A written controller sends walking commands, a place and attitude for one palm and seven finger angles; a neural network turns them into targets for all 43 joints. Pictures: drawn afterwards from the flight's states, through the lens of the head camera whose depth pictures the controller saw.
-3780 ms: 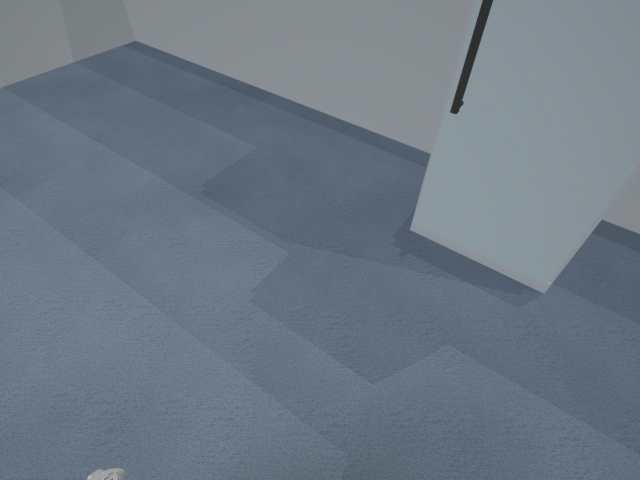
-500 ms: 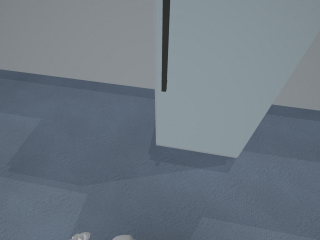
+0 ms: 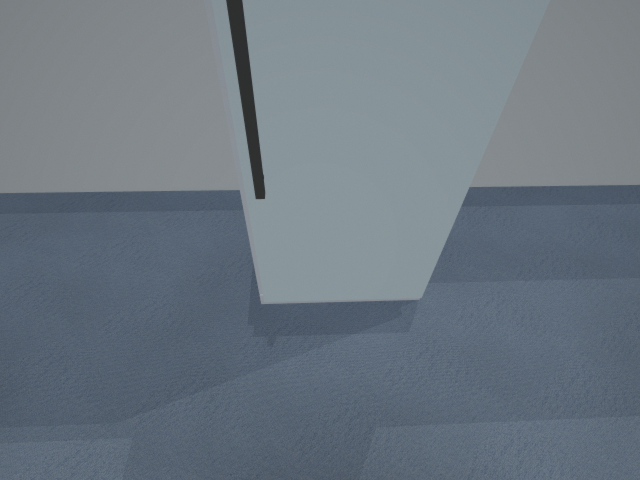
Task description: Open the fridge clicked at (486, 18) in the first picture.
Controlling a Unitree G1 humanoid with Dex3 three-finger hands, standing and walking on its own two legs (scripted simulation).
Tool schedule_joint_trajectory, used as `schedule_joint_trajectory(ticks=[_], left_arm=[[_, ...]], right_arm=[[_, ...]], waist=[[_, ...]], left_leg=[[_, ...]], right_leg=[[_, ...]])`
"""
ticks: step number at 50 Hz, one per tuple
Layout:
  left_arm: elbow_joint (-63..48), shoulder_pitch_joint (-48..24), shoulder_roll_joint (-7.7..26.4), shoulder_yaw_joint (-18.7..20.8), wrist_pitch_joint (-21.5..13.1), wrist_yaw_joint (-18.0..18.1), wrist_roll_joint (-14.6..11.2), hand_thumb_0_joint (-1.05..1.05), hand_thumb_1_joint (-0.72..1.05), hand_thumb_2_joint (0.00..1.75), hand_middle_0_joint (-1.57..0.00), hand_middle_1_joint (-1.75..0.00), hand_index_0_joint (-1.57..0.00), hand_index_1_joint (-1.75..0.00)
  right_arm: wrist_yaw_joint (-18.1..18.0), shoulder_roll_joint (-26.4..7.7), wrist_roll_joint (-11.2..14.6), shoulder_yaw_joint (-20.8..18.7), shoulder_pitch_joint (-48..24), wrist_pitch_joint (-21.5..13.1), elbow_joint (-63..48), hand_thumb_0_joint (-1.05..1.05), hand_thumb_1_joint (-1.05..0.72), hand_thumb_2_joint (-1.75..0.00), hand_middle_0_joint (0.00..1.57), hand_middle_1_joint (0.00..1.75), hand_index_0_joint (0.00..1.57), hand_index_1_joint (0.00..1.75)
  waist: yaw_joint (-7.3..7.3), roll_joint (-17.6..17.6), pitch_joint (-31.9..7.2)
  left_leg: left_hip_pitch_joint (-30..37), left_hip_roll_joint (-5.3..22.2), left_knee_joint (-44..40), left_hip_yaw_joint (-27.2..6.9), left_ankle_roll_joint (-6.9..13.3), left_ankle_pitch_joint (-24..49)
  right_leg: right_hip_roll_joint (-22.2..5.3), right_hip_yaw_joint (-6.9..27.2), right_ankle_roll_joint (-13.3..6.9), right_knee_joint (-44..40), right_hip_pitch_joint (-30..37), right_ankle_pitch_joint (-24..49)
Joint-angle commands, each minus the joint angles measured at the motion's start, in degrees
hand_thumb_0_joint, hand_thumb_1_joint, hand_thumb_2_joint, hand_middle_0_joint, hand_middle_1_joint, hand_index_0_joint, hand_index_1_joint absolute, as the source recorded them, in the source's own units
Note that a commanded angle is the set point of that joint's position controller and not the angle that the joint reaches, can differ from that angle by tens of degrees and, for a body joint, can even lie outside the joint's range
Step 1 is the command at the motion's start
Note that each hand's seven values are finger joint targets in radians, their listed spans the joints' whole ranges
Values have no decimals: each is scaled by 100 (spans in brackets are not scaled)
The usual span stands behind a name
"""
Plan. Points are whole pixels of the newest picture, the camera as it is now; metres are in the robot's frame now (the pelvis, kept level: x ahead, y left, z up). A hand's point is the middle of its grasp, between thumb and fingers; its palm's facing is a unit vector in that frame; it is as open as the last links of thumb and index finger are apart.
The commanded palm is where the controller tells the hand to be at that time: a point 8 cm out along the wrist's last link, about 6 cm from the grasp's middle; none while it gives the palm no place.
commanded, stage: take the last steps up to it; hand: left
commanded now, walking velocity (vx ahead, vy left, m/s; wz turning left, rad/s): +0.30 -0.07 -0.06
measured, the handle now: (250, 109) +0.72 +0.14 +0.07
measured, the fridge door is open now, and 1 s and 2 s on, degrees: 0 0 0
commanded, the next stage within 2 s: come to a stop and stand still in 0.56 s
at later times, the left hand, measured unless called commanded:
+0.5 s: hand out of the picture +0.07 +0.12 -0.20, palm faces +0.08 -0.99 -0.14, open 7.3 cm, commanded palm none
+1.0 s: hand (252, 364) +0.33 +0.12 -0.17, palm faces +0.05 -0.97 -0.25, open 7.3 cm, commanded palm none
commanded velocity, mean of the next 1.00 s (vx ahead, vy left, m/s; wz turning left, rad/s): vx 0.06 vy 0.02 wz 0.00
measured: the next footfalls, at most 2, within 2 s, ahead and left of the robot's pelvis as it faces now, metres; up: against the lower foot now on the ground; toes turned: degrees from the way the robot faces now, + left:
right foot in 0.08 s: +0.05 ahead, -0.14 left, +0.00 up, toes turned -7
left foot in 0.48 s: +0.26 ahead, +0.07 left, +0.00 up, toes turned +9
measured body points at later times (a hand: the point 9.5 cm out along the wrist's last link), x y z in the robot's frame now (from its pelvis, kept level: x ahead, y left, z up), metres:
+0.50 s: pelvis +0.15 -0.03 -0.02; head +0.17 -0.02 +0.43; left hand +0.07 +0.18 -0.19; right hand +0.25 -0.26 -0.16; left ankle +0.23 +0.07 -0.75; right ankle +0.02 -0.13 -0.74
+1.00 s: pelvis +0.25 -0.07 -0.01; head +0.28 -0.09 +0.44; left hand +0.32 +0.17 -0.15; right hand +0.27 -0.30 -0.18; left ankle +0.19 +0.06 -0.69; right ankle +0.29 -0.18 -0.74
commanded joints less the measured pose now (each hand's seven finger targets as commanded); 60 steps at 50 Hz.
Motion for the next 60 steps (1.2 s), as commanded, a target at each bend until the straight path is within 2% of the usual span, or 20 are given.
schedule_joint_trajectory(ticks=[1, 2, 3, 4, 5, 10, 19, 23, 25, 27, 29, 32, 36, 39, 43, 46, 50, 58, 59, 60], left_arm=[[-334, 104, 185, 6, -338, -25, -39, 0, 90, 90, -20, -30, -20, -30], [-134, 601, 360, 54, -385, 20, -29, 0, 90, 90, -20, -30, -20, -30], [57, 1173, 880, 148, -458, 113, -5, 0, 90, 90, -20, -30, -20, -30], [214, 1673, 1275, 197, -450, 190, -77, 0, 90, 90, -20, -30, -20, -30], [246, 1655, 1179, 178, -479, 256, -106, 0, 90, 90, -20, -30, -20, -30], [56, 707, 315, -72, -647, 315, -41, 0, 90, 90, -20, -30, -20, -30], [362, 1171, 532, -102, -745, 330, -32, 0, 90, 90, -20, -30, -20, -30], [422, 1172, 457, -111, -695, 324, -88, 0, 90, 90, -20, -30, -20, -30], [215, 1484, 33, -164, -692, 258, -167, 0, 90, 90, -20, -30, -20, -30], [108, 907, 149, -138, -613, 274, -95, 0, 90, 90, -20, -30, -20, -30], [102, 721, 16, -118, -592, 196, -37, 0, 90, 90, -20, -30, -20, -30], [217, 1142, -242, -132, -455, 201, -37, 0, 90, 90, -20, -30, -20, -30], [96, 886, -365, -228, -405, 286, -58, 0, 90, 90, -20, -30, -20, -30], [220, 1212, 34, -189, -402, 350, -50, 0, 90, 90, -20, -30, -20, -30], [-25, 756, 992, -39, -422, 415, -38, 0, 90, 90, -20, -30, -20, -30], [-97, 593, 895, 19, -348, 508, -13, 0, 90, 90, -20, -30, -20, -30], [-354, 299, 960, 111, -296, 556, 10, 0, 90, 90, -20, -30, -20, -30], [-578, -173, 967, 143, -184, 462, -11, 0, 90, 90, -20, -30, -20, -30], [-615, -119, 780, 95, -143, 436, -57, 0, 90, 90, -20, -30, -20, -30], [-705, -41, 431, 43, -93, 406, -94, 0, 90, 90, -20, -30, -20, -30]], right_arm=[[8, -1074, 42, -245, 152, -22, -61, 0, -90, -90, 20, 30, 20, 30], [36, -941, 76, -223, 56, -32, -59, 0, -90, -90, 20, 30, 20, 30], [84, -539, 151, -115, -40, -44, -187, 0, -90, -90, 20, 30, 20, 30], [118, -409, 121, -34, -677, -16, -506, 0, -90, -90, 20, 30, 20, 30], [120, -589, 99, -78, -885, 22, -552, 0, -90, -90, 20, 30, 20, 30], [202, -286, 48, -132, -347, 88, -176, 0, -90, -90, 20, 30, 20, 30], [287, -243, 130, -68, -1185, -49, -526, 0, -90, -90, 20, 30, 20, 30], [161, -494, 84, -116, 9, -146, -138, 0, -90, -90, 20, 30, 20, 30], [57, -1447, 52, -285, 1059, -147, 71, 0, -90, -90, 20, 30, 20, 30], [-3, -1163, 122, -233, 291, -114, -123, 0, -90, -90, 20, 30, 20, 30], [-12, -668, 100, -82, -174, -204, -215, 0, -90, -90, 20, 30, 20, 30], [-17, -537, 114, -71, -445, -254, -222, 0, -90, -90, 20, 30, 20, 30], [-36, -548, 106, -37, -621, -152, -195, 0, -90, -90, 20, 30, 20, 30], [-26, -586, 181, -70, -750, -37, -138, 0, -90, -90, 20, 30, 20, 30], [18, -215, 207, -78, -345, 266, -93, 0, -90, -90, 20, 30, 20, 30], [-15, -399, 211, -152, -495, 350, -188, 0, -90, -90, 20, 30, 20, 30], [35, -420, 188, -200, -708, 455, -400, 0, -90, -90, 20, 30, 20, 30], [77, -366, 191, -143, -87, 316, -398, 0, -90, -90, 20, 30, 20, 30], [81, -508, 184, -148, -2, 270, -383, 0, -90, -90, 20, 30, 20, 30], [85, -928, 120, -214, -112, 224, -505, 0, -90, -90, 20, 30, 20, 30]], waist=[[269, 611, -169], [526, 179, -285], [784, -1121, -393], [1066, -1746, -198], [1032, -1574, -20], [244, -596, 607], [365, -577, 509], [-205, -74, -29], [-327, 1821, -996], [-194, 927, -358], [67, 336, 137], [368, 569, -192], [397, 501, -1], [600, 371, -288], [394, -1374, -302], [543, -1106, -410], [540, -956, -642], [170, -1121, -708], [143, -606, -643], [179, 871, -372]], left_leg=[[-304, 1110, -471, -1047, 522, -342], [-990, 860, 146, -727, 318, -685], [-2360, 280, 1562, 5, 27, -1404], [-3281, -133, 2887, -270, -30, -2174], [-3386, 15, 3519, -787, 56, -1778], [-2610, 198, 3515, -738, -70, -314], [-2098, -55, 1712, -562, 116, 79], [165, -419, 509, -428, 299, 762], [1809, 1904, -531, -3452, 1356, 1836], [617, 1871, -1041, -3307, 1404, 286], [-143, 1410, -1166, -2456, 1154, 775], [-398, 987, -1036, -1314, 994, 1752], [-586, 840, -636, -1042, 978, 2813], [-534, 424, 67, -711, 478, 2033], [-877, -446, 1536, -467, -63, -1208], [-1587, -510, 3241, -1053, -45, -1812], [-1788, -588, 3600, -1278, -170, -1502], [-83, -654, 476, -677, -105, 80], [274, -444, -71, -889, -34, 287], [-6, 611, -783, -2212, 310, 401]], right_leg=[[257, -364, -176, -1656, 866, 777], [85, -124, -298, -2080, 1857, 968], [-1084, 1247, -721, -2604, 2949, -102], [-1959, 2698, -1205, -3212, 2815, -398], [-2015, 2877, -1381, -3432, 2268, -816], [-1225, 994, -1093, -3314, 899, 977], [-1195, 717, -1121, -2880, 1486, 2826], [-687, 250, -759, -941, 955, 3737], [444, -222, -307, 2098, -829, -805], [-36, 415, -341, 3119, -1342, -531], [-332, 486, -252, 2686, -1201, 100], [-340, 213, -115, 1506, -454, 235], [-203, 48, -6, -207, 138, 684], [-190, 11, 39, -1668, 1022, 2221], [-1780, 1527, -952, -2069, 881, 4892], [-1991, 1510, -1408, -1864, 1372, 6192], [-1864, 1145, -1312, -1875, 1442, 5536], [-1256, 810, -710, -1739, 396, 2574], [-949, 654, -469, -1403, -39, 1672], [-291, 163, -123, -636, -640, 320]])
